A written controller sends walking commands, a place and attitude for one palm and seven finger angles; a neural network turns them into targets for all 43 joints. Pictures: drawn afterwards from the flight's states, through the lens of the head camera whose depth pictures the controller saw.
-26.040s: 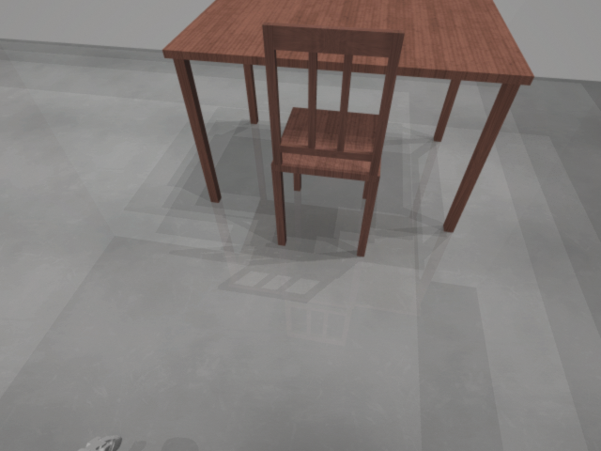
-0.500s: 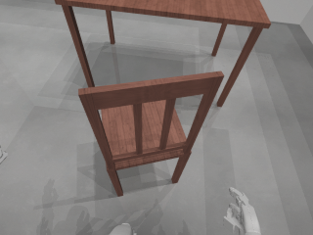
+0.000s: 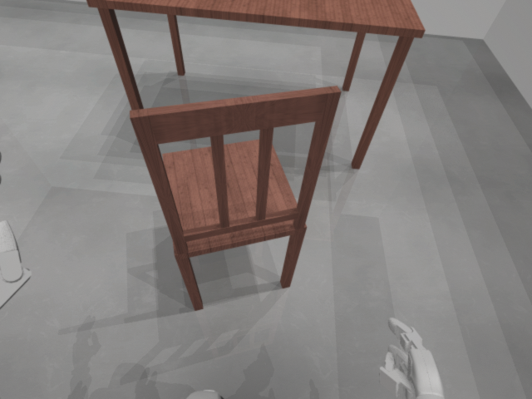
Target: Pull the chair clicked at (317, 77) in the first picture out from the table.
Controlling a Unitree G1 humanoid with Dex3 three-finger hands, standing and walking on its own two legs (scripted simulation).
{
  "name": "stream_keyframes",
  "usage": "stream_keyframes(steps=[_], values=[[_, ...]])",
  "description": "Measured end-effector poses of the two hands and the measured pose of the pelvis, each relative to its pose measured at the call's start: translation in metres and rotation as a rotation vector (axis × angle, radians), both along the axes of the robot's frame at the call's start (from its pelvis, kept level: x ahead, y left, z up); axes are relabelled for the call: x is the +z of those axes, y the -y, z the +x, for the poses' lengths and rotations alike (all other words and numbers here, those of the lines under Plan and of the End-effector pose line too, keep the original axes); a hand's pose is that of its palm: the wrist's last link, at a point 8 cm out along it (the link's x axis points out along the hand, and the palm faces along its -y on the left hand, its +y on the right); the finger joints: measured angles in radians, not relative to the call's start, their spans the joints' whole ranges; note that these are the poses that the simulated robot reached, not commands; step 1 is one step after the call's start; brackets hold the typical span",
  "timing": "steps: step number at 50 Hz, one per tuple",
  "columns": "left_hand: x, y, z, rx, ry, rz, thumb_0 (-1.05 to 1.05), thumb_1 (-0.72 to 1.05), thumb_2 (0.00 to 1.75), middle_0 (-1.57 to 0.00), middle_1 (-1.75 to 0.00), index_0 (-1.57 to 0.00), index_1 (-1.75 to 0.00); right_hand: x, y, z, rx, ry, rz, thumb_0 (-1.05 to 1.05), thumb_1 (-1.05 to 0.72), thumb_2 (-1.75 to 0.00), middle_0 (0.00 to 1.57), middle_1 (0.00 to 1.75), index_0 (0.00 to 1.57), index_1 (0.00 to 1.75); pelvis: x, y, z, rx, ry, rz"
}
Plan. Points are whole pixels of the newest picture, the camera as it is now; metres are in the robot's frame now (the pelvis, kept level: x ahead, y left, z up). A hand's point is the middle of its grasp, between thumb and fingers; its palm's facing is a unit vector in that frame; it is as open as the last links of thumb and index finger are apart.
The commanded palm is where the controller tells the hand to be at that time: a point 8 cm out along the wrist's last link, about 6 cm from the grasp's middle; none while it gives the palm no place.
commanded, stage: stop stepping back and stand still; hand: left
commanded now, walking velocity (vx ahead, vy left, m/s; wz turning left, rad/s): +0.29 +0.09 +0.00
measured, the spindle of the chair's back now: (221, 186) +0.53 +0.14 -0.08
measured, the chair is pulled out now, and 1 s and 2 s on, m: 0.56 0.56 0.56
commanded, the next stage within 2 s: let the arm hang, fingers relaxed in 0.60 s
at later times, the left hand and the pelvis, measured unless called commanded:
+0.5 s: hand out of the picture +0.12 +0.27 +0.18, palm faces +0.48 -0.73 -0.49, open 7.4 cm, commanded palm +0.06 +0.30 +0.18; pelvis -0.07 -0.01 +0.00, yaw +2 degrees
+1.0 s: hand out of the picture +0.04 +0.14 -0.16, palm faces +0.12 -0.99 -0.10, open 7.0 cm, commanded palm none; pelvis -0.05 -0.01 +0.00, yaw +3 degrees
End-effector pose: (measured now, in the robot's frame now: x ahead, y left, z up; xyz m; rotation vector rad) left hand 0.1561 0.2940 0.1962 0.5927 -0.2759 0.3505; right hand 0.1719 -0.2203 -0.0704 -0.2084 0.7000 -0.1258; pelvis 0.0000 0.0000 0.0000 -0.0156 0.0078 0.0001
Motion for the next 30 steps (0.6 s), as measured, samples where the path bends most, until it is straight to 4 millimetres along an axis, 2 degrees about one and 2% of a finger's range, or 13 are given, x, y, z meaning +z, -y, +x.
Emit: stream_keyframes(steps=[2, 6, 11, 16, 19, 23, 26, 30], values=[[0.0, 0.007, -0.014, 0.009, 0.0, 0.022, 0.02, 0.89, 0.9, -0.21, -0.31, -0.21, -0.3, -0.007, 0.005, -0.015, 0.003, 0.008, 0.02, 0.01, -0.9, -0.89, 0.2, 0.3, 0.21, 0.3, -0.005, 0.007, -0.012, -0.005, 0.014, -0.005], [-0.005, 0.011, -0.035, 0.049, -0.018, -0.011, 0.01, 0.89, 0.9, -0.21, -0.31, -0.21, -0.3, -0.016, 0.019, -0.053, -0.024, -0.047, 0.029, 0.01, -0.9, -0.89, 0.2, 0.3, 0.21, 0.3, -0.003, 0.015, -0.029, 0.001, 0.041, -0.007], [-0.019, 0.005, -0.049, 0.085, -0.04, -0.083, 0.01, 0.89, 0.9, -0.21, -0.31, -0.21, -0.3, -0.012, 0.041, -0.098, -0.084, -0.104, -0.023, 0.01, -0.9, -0.89, 0.2, 0.3, 0.21, 0.3, 0.003, 0.014, -0.041, 0.013, 0.03, 0.018], [-0.021, -0.001, -0.063, 0.056, -0.01, -0.082, 0.02, 0.89, 0.9, -0.21, -0.31, -0.21, -0.3, -0.001, 0.051, -0.124, -0.117, -0.096, -0.085, 0.01, -0.9, -0.89, 0.2, 0.3, 0.2, 0.3, 0.003, 0.007, -0.057, 0.021, 0.047, 0.015], [-0.011, -0.005, -0.071, 0.053, -0.009, -0.034, 0.02, 0.89, 0.9, -0.21, -0.31, -0.21, -0.3, 0.003, 0.047, -0.128, -0.122, -0.061, -0.071, 0.01, -0.9, -0.89, 0.2, 0.3, 0.2, 0.3, 0.005, 0.005, -0.062, 0.034, 0.043, 0.002], [-0.001, -0.009, -0.081, 0.071, 0.028, 0.016, 0.02, 0.89, 0.9, -0.21, -0.31, -0.21, -0.3, -0.004, 0.035, -0.122, -0.084, -0.05, -0.036, 0.01, -0.9, -0.9, 0.2, 0.3, 0.2, 0.3, 0.002, 0.006, -0.066, 0.039, 0.036, -0.003], [-0.004, -0.012, -0.084, 0.102, 0.022, -0.006, 0.02, 0.89, 0.9, -0.21, -0.31, -0.21, -0.3, -0.01, 0.026, -0.115, -0.061, -0.057, -0.002, 0.01, -0.9, -0.9, 0.2, 0.3, 0.2, 0.3, 0.002, 0.007, -0.068, 0.035, 0.037, -0.012], [-0.018, -0.008, -0.081, 0.131, -0.012, -0.074, 0.01, 0.89, 0.9, -0.21, -0.31, -0.21, -0.3, -0.012, 0.015, -0.103, -0.034, -0.054, 0.02, 0.01, -0.9, -0.89, 0.2, 0.3, 0.2, 0.3, 0.003, 0.008, -0.064, 0.024, 0.034, -0.011]])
